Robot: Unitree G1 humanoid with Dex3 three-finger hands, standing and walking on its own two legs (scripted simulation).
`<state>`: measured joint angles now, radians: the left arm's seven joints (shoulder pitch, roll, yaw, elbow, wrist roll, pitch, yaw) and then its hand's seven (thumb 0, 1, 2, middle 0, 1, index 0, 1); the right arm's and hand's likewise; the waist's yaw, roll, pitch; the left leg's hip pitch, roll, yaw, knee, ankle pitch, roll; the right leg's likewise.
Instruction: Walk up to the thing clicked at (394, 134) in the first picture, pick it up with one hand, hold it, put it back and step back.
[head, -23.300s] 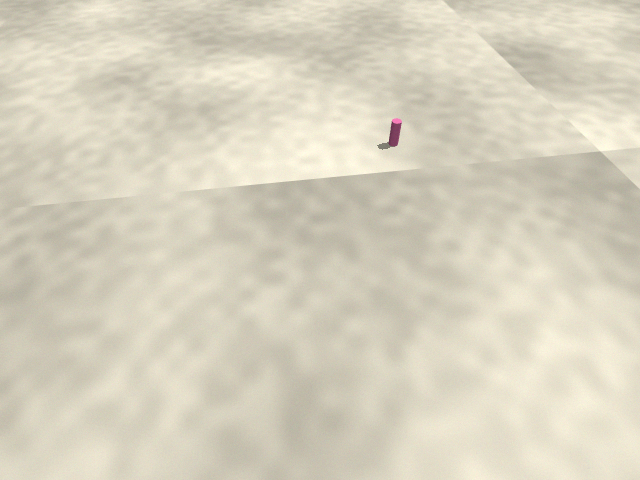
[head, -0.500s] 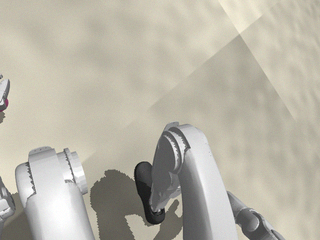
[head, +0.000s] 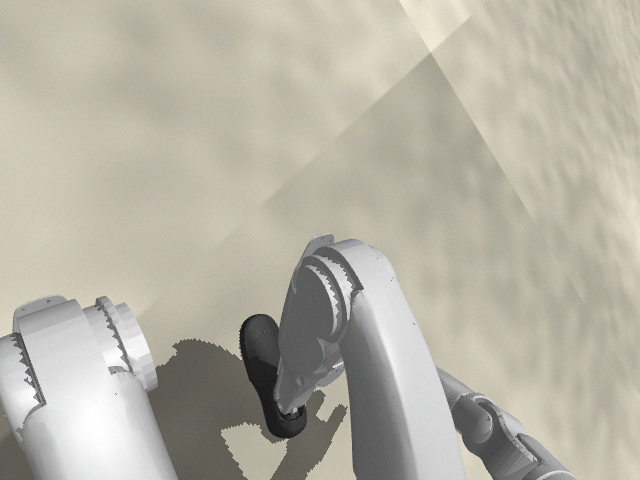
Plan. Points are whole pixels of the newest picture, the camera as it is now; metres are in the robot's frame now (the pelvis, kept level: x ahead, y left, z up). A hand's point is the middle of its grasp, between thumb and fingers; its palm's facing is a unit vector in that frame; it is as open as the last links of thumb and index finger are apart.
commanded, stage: lower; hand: left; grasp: from the side
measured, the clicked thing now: out of the picture +0.45 +0.30 -0.20
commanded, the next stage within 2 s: loosen in 0.30 s
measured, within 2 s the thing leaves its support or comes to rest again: rests again in 0.38 s
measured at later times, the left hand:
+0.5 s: hand out of the picture +0.46 +0.29 -0.18, palm faces +0.34 -0.94 -0.03, open 7.1 cm
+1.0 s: hand out of the picture +0.46 +0.29 -0.18, palm faces +0.35 -0.94 +0.00, open 12.5 cm
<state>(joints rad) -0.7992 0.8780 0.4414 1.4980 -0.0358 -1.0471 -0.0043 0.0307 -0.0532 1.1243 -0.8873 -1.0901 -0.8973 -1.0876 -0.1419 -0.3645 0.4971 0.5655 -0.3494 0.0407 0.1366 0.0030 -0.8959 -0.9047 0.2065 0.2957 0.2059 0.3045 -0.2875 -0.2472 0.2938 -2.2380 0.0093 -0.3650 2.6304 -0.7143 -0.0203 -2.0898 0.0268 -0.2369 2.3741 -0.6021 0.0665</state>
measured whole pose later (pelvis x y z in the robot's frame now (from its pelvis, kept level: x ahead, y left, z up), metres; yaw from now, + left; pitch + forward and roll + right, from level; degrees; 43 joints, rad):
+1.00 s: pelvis +0.00 +0.01 +0.00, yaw -2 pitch +14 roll -20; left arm -0.80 0.93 0.44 1.55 -0.05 -1.11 0.01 0.00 -0.26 0.42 -0.58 -0.50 -0.58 -0.50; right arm -0.18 -0.37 0.55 0.55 -0.38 0.04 0.13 0.00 -0.91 -0.90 0.21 0.30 0.21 0.31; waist -0.29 -0.29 0.32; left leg -2.22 0.02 -0.40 2.64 -0.72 -0.01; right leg -2.05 0.05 -0.27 2.34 -0.59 0.08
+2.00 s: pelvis +0.01 -0.01 +0.15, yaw +10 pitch +33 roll -6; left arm -0.25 0.52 0.31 0.53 0.08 -0.11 0.00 -0.01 -0.48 0.10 -0.07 -0.07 -0.07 -0.07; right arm 0.11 -0.25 0.02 0.55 0.03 0.17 0.02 0.01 -0.90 -0.91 0.21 0.30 0.21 0.31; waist -0.06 0.00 -0.13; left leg -1.98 0.05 -0.08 2.06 -0.66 0.01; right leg -1.94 -0.02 -0.05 1.98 -0.62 0.03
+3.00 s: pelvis +0.10 +0.01 +0.43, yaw +15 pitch +8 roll -2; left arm 0.47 0.22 -0.02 -0.02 -0.01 0.28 0.16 -0.01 -0.56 0.04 -0.05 -0.05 -0.05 -0.05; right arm 0.26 -0.19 0.03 0.47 0.02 -0.09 -0.19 0.02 -0.89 -0.90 0.21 0.30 0.21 0.31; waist -0.01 0.03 -0.12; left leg -0.64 0.05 -0.03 0.98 -0.49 -0.01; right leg -0.60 -0.03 -0.07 0.92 -0.46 0.02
